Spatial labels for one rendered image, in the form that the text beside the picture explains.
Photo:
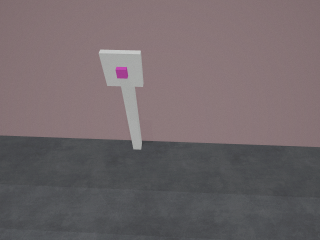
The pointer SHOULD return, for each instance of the button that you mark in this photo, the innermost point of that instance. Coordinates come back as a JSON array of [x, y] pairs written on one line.
[[121, 72]]

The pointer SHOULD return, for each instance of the panel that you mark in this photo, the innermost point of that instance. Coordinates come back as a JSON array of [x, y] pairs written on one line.
[[132, 59]]

